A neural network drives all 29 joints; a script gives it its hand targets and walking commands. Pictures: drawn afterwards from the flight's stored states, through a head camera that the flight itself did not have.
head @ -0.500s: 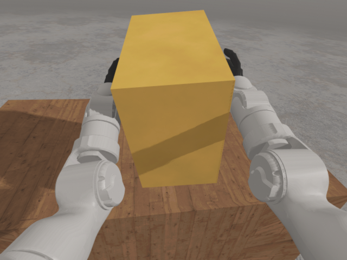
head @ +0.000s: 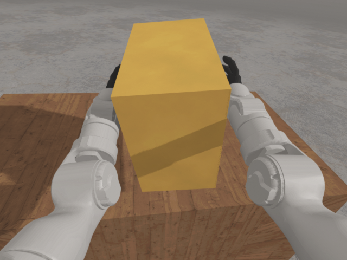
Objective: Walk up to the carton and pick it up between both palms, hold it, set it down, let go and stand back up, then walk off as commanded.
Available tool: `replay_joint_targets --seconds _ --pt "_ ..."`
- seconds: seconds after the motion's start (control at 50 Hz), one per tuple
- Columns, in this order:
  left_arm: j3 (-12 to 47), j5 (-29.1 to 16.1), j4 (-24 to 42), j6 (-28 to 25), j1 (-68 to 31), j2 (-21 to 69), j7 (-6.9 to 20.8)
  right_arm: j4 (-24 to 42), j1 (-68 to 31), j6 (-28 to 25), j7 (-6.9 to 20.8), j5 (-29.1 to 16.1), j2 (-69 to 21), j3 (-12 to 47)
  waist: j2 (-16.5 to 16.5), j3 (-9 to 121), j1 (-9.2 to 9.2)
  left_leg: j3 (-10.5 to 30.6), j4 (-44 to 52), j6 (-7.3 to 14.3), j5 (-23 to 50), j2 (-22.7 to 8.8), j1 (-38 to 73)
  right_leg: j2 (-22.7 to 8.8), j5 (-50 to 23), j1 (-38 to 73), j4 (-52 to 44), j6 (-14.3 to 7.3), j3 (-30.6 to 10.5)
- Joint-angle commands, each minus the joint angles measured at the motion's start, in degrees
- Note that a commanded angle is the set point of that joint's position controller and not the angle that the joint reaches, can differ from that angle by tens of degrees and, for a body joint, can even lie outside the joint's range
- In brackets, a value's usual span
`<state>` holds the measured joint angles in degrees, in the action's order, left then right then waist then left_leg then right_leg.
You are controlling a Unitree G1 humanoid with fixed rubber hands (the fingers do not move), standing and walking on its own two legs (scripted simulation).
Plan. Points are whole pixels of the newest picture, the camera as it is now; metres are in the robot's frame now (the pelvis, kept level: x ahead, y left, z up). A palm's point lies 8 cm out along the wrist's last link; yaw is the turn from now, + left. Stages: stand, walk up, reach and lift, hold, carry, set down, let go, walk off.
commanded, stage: set down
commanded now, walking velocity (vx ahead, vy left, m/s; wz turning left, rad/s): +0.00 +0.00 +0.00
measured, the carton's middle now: (173, 103) +0.42 +0.01 +0.21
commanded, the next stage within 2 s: none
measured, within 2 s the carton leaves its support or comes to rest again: neither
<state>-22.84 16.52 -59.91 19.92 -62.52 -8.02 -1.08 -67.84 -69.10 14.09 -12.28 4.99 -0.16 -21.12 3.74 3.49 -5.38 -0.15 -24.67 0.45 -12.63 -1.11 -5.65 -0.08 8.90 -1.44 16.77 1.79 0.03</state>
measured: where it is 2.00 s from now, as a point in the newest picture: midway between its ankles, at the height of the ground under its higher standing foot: outside the picture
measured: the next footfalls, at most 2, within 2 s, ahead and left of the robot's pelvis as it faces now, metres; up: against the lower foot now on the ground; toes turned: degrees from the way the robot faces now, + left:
none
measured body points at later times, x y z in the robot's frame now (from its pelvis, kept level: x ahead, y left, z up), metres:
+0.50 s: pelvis +0.00 +0.00 +0.00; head -0.05 +0.05 +0.45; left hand +0.45 +0.14 +0.21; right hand +0.42 -0.13 +0.24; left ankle +0.02 +0.10 -0.75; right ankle +0.01 -0.14 -0.75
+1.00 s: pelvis +0.01 +0.01 +0.00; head -0.02 +0.05 +0.45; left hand +0.47 +0.13 +0.18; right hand +0.43 -0.13 +0.22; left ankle +0.02 +0.10 -0.75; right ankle +0.01 -0.14 -0.75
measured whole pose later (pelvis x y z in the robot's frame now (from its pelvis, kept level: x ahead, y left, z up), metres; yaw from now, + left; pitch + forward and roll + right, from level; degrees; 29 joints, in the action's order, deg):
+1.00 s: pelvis +0.01 +0.01 +0.00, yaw +0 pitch -2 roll -2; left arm -23.5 15.2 -70.0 11.2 -62.5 -10.8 0.7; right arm -64.2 -65.6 11.9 -12.8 15.3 -5.6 -31.1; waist 3.9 3.5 -8.4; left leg -0.2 -24.7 0.5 -12.7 -0.6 -10.0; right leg -0.6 8.9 -5.7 16.7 2.3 0.0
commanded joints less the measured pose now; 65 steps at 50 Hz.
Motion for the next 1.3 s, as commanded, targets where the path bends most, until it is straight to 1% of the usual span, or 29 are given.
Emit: replay_joint_targets --seconds 0.0,0.08,0.24,0.7,1.0,1.28 --pt "12.59 -7.63 9.00 -6.88 -55.22 31.55 10.80 9.78 -36.10 -5.45 7.20 -2.31 -36.77 5.25 -6.86 23.16 -6.02 -3.51 7.07 -3.83 11.33 3.85 3.67 3.14 -16.27 8.84 -1.17 2.00 3.32" --pt "12.43 -7.68 8.48 -7.62 -55.38 31.41 10.95 10.05 -35.81 -5.64 7.26 -1.73 -37.16 4.74 -7.32 23.93 -6.28 -3.51 6.90 -3.94 11.75 3.81 3.77 3.04 -17.15 8.84 -0.93 2.05 3.35" --pt "11.51 -7.60 6.72 -9.12 -55.70 30.65 11.27 10.59 -35.49 -5.93 7.40 -0.52 -38.26 3.98 -7.23 25.11 -6.42 -3.62 6.98 -3.72 11.15 3.79 2.82 2.76 -18.59 9.39 -0.41 2.26 3.23" --pt "9.09 -6.99 2.31 -13.27 -56.26 28.24 12.37 11.15 -32.96 -6.59 7.62 4.35 -40.27 0.34 -7.52 27.82 -7.69 -3.98 7.24 -3.16 10.08 3.55 0.70 1.89 -21.77 10.13 0.99 2.81 3.36" --pt "6.75 -5.60 -0.49 -15.52 -55.45 26.20 13.53 12.07 -30.09 -7.15 7.78 9.32 -40.67 -2.98 -8.14 28.61 -8.50 -4.39 7.03 -3.01 10.26 3.20 -0.02 1.40 -22.31 9.61 1.73 3.07 4.06" --pt "4.69 -3.94 -3.12 -17.55 -54.00 24.47 14.39 12.99 -27.09 -8.22 7.96 14.39 -41.06 -6.11 -8.93 30.07 -8.70 -5.01 6.77 -2.97 11.18 2.93 -1.22 1.00 -24.06 9.33 2.64 3.36 4.82"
